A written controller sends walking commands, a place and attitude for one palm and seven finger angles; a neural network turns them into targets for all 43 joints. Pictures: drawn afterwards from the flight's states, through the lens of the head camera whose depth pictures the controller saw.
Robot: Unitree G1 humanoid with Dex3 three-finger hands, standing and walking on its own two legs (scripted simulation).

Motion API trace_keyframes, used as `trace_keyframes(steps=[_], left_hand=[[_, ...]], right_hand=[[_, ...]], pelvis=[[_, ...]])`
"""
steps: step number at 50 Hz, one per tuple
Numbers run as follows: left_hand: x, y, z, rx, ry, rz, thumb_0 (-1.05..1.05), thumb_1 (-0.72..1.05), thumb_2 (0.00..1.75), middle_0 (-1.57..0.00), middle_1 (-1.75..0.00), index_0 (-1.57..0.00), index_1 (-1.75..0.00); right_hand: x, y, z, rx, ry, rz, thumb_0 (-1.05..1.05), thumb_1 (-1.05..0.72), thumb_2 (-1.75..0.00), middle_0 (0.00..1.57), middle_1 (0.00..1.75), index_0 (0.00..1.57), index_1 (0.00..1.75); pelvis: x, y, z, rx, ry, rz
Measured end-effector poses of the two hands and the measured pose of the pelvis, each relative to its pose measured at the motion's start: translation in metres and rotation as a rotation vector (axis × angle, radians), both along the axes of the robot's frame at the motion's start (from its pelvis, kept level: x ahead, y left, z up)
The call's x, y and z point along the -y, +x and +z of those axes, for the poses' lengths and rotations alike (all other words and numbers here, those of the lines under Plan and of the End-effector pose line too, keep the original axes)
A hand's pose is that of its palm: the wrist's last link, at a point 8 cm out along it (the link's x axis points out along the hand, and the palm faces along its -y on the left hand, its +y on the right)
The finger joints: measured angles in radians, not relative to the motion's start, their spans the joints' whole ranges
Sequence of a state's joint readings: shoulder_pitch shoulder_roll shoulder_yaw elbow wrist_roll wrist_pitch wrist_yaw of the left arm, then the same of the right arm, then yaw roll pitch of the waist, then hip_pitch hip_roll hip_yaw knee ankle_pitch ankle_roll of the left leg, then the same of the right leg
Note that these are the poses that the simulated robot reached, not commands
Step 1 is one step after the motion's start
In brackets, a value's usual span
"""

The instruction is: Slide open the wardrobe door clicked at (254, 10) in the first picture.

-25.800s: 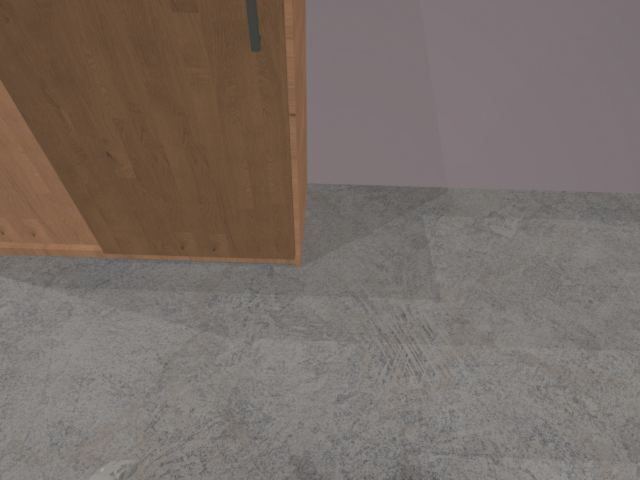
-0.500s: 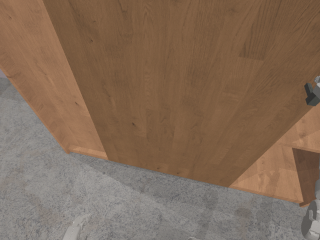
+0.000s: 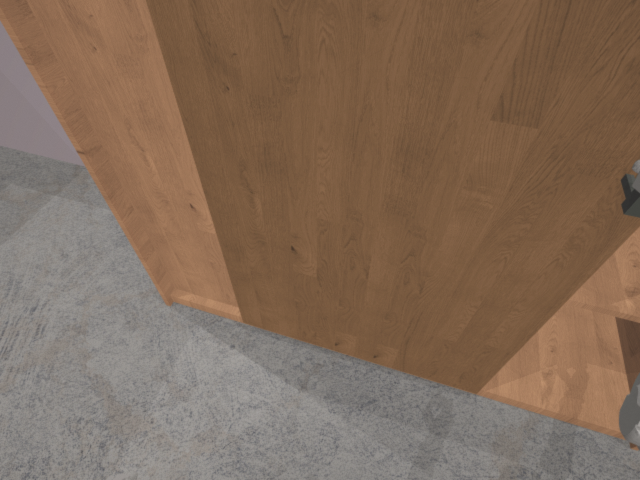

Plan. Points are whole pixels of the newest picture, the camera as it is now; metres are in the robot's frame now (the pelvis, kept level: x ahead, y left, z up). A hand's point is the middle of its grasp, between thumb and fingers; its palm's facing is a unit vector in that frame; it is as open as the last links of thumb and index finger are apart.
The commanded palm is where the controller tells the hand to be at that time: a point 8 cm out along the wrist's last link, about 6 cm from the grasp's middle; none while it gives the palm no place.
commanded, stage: stop walking and hold the door there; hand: right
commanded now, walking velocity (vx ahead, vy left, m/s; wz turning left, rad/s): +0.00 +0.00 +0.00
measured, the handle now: out of the picture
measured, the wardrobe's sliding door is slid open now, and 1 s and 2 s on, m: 0.45 0.45 0.45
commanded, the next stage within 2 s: loosen the grip on the handle in 1.40 s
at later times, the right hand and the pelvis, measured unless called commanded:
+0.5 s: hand out of the picture +0.46 -0.32 +0.17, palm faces +0.29 +0.94 -0.19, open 5.4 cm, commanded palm +0.42 -0.36 +0.16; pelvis +0.02 -0.08 -0.01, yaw -5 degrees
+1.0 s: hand out of the picture +0.45 -0.32 +0.17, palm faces +0.28 +0.95 -0.15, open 5.3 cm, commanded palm +0.42 -0.37 +0.16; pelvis -0.01 -0.08 +0.00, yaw -6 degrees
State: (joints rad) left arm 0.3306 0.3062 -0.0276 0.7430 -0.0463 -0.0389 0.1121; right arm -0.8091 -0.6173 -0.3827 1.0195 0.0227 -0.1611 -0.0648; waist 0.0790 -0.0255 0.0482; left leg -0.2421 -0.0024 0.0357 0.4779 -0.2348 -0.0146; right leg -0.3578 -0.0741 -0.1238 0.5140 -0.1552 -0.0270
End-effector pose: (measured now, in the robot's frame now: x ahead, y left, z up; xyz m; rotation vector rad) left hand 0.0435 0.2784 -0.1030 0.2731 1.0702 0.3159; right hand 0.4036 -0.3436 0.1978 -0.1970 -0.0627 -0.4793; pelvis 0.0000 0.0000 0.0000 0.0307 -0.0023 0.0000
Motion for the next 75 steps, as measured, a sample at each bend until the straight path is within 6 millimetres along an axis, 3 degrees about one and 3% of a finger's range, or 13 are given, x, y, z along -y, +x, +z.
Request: trace_keyframes(steps=[5,11,19,24,27,33,38,41,45,52,56,60,75], left_hand=[[0.000,-0.005,-0.003,-0.018,-0.007,0.015,0.01,0.91,0.90,-0.20,-0.30,-0.20,-0.30],[-0.001,0.006,-0.004,-0.007,-0.011,0.006,0.01,0.90,0.90,-0.20,-0.30,-0.20,-0.30],[0.014,0.042,0.000,-0.002,0.023,-0.054,0.01,0.91,0.90,-0.20,-0.30,-0.20,-0.30],[0.050,0.077,0.003,0.048,0.059,-0.114,0.01,0.91,0.90,-0.20,-0.30,-0.20,-0.30],[0.084,0.097,-0.001,0.086,0.042,-0.138,0.01,0.91,0.90,-0.20,-0.30,-0.20,-0.30],[0.162,0.114,-0.001,0.110,-0.118,-0.240,0.01,0.91,0.90,-0.20,-0.30,-0.20,-0.30],[0.191,0.115,-0.011,0.125,-0.214,-0.284,0.01,0.90,0.90,-0.20,-0.30,-0.20,-0.30],[0.189,0.112,-0.023,0.121,-0.245,-0.288,0.01,0.90,0.90,-0.21,-0.31,-0.20,-0.30],[0.168,0.100,-0.026,0.089,-0.217,-0.253,0.01,0.90,0.90,-0.21,-0.31,-0.20,-0.30],[0.113,0.082,-0.003,0.062,-0.020,-0.208,0.01,0.91,0.90,-0.20,-0.30,-0.20,-0.30],[0.098,0.071,0.014,0.057,0.041,-0.168,0.01,0.91,0.90,-0.20,-0.30,-0.20,-0.30],[0.096,0.061,0.018,0.072,0.037,-0.167,0.01,0.91,0.90,-0.20,-0.30,-0.20,-0.30],[0.120,0.027,-0.012,-0.005,-0.084,-0.135,0.01,0.91,0.90,-0.20,-0.30,-0.20,-0.30]], right_hand=[[0.001,0.000,0.000,-0.004,0.003,0.001,-0.03,-0.73,-0.81,0.45,1.38,0.30,1.38],[0.001,0.000,0.000,-0.008,-0.007,0.001,-0.04,-0.72,-0.82,0.45,1.38,0.30,1.38],[0.012,0.005,-0.006,-0.024,-0.019,0.084,-0.13,-0.67,-0.83,0.45,1.39,0.39,1.39],[0.021,0.015,-0.015,0.032,-0.028,0.177,-0.17,-0.63,-0.83,0.45,1.40,0.43,1.40],[0.021,0.017,-0.021,0.090,-0.046,0.237,-0.14,-0.68,-0.84,0.45,1.40,0.44,1.40],[0.019,0.016,-0.024,0.128,0.000,0.260,-0.11,-0.73,-0.83,0.46,1.40,0.38,1.40],[0.019,0.016,-0.023,0.116,-0.023,0.249,-0.12,-0.73,-0.82,0.46,1.40,0.37,1.40],[0.019,0.015,-0.022,0.099,-0.049,0.222,-0.13,-0.72,-0.81,0.46,1.40,0.37,1.40],[0.018,0.014,-0.020,0.073,-0.053,0.199,-0.12,-0.71,-0.81,0.46,1.40,0.37,1.40],[0.018,0.014,-0.020,0.079,0.015,0.220,-0.09,-0.71,-0.82,0.46,1.40,0.42,1.40],[0.017,0.013,-0.021,0.078,0.055,0.235,-0.07,-0.73,-0.81,0.45,1.40,0.41,1.40],[0.017,0.011,-0.019,0.056,0.055,0.232,-0.06,-0.74,-0.80,0.45,1.40,0.37,1.40],[0.011,0.001,-0.016,-0.005,0.057,0.180,-0.03,-0.77,-0.79,0.43,1.38,0.28,1.40]], pelvis=[[-0.001,0.005,0.000,0.000,-0.003,0.003],[0.000,0.010,-0.001,0.000,-0.001,-0.010],[0.035,0.019,0.002,0.011,-0.041,-0.054],[0.072,0.020,-0.007,0.015,-0.055,-0.094],[0.089,0.012,-0.014,0.015,-0.045,-0.090],[0.094,0.003,-0.003,-0.015,-0.013,-0.084],[0.090,-0.001,-0.005,-0.018,-0.016,-0.064],[0.085,-0.004,-0.010,-0.007,-0.014,-0.057],[0.081,-0.006,-0.008,0.005,-0.008,-0.084],[0.086,-0.008,-0.005,-0.001,-0.021,-0.110],[0.091,-0.014,-0.001,0.005,-0.029,-0.089],[0.092,-0.019,0.000,0.000,-0.019,-0.072],[0.084,-0.024,-0.001,-0.008,-0.021,-0.078]])
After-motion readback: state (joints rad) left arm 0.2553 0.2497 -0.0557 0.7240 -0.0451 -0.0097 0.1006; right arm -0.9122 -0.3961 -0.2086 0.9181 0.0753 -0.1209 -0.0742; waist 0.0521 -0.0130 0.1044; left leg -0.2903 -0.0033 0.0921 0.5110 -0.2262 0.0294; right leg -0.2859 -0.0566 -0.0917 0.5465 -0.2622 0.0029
